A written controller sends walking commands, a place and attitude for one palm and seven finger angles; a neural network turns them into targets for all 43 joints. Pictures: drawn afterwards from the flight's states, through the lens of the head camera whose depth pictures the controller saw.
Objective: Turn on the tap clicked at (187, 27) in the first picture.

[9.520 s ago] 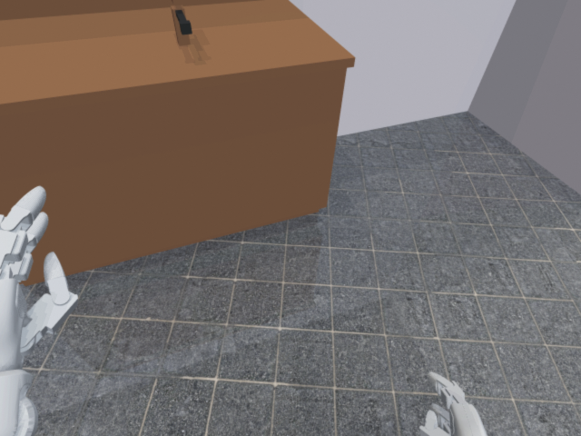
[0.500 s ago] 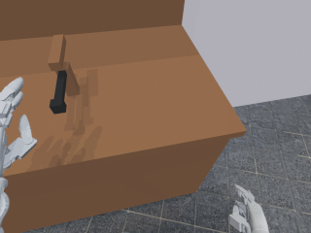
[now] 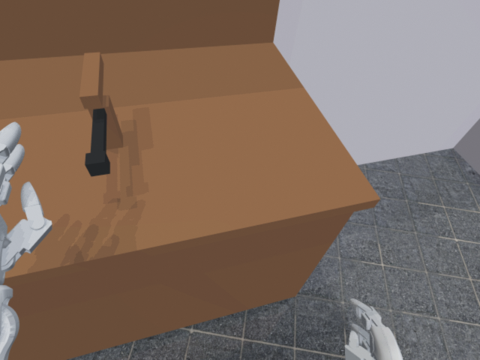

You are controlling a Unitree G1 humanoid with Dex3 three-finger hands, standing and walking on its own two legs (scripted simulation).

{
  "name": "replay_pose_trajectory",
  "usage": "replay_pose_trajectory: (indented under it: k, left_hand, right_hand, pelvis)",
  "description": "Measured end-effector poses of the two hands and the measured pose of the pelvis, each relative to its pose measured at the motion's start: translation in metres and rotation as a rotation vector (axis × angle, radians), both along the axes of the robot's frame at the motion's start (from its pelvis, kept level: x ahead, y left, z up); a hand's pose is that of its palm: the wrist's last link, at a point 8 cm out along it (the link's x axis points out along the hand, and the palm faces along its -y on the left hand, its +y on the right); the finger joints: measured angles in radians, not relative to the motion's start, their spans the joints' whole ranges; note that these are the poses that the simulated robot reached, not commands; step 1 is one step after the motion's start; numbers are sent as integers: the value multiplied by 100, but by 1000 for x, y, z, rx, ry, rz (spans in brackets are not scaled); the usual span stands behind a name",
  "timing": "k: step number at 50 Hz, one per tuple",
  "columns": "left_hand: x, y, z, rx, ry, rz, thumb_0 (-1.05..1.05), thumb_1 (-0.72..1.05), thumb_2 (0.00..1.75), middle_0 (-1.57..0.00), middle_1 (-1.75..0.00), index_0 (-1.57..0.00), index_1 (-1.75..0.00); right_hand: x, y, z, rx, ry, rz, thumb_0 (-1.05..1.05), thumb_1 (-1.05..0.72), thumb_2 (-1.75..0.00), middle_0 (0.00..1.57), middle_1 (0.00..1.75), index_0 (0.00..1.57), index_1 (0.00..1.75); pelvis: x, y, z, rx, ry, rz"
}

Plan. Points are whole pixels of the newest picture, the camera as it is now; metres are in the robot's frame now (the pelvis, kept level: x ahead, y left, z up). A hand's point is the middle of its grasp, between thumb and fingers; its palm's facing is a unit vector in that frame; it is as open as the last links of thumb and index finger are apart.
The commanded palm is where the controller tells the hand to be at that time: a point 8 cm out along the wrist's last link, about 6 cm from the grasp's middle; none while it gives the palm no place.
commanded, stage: come to a stop and stand still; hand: left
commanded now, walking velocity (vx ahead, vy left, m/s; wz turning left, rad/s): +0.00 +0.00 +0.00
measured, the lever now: (98, 163) +0.36 +0.27 +0.12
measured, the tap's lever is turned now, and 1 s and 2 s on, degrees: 0 0 0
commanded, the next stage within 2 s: look again from close up in 0.22 s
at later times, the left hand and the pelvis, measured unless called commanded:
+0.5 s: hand (40, 228) +0.22 +0.27 +0.16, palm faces +0.42 -0.84 -0.36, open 7.4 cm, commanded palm +0.16 +0.29 +0.18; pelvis +0.00 +0.01 +0.00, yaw +1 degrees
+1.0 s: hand (73, 223) +0.23 +0.23 +0.16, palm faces +0.39 -0.84 -0.37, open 7.4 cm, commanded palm +0.17 +0.26 +0.18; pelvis +0.01 -0.02 +0.00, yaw +1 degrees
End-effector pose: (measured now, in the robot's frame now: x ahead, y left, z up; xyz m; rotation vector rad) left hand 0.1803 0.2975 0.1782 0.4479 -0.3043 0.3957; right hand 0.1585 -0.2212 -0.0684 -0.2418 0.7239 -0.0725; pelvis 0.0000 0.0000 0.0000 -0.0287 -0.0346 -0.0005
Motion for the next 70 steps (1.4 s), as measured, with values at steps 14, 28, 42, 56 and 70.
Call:
replay_pose_trajectory:
  k: [14, 28, 42, 56, 70]
  left_hand:
    - [-3, 11, -9, -16, 36, -15, 2, 89, 90, -21, -30, -21, -30]
    - [-1, 7, -8, -16, 46, -5, 2, 89, 90, -20, -30, -21, -30]
    - [4, -5, -8, -9, 70, -10, 2, 89, 90, -21, -30, -21, -30]
    - [10, -41, -5, -10, 88, -24, 2, 89, 90, -21, -30, -21, -30]
    - [21, -26, 13, 115, 71, 14, 2, 89, 90, -21, -30, -22, -31]
  right_hand:
    - [24, 28, 12, 26, -68, 41, 1, -90, -90, 20, 30, 21, 30]
    - [17, 20, 6, 22, -29, 25, 1, -90, -90, 20, 30, 21, 30]
    - [14, 1, 3, 25, -7, -11, 1, -90, -90, 20, 30, 21, 30]
    - [24, -28, 1, 50, -18, -9, 1, -90, -90, 20, 30, 21, 30]
    - [29, -44, -5, -16, 8, -17, 1, -91, -90, 20, 30, 20, 30]
  pelvis:
    - [0, 12, 1, -4, 1, 9]
    - [1, 11, 2, -1, 1, 14]
    - [6, -2, 3, 4, 4, 11]
    - [13, -32, 2, -3, 14, 13]
    - [16, -34, 1, 7, 19, 18]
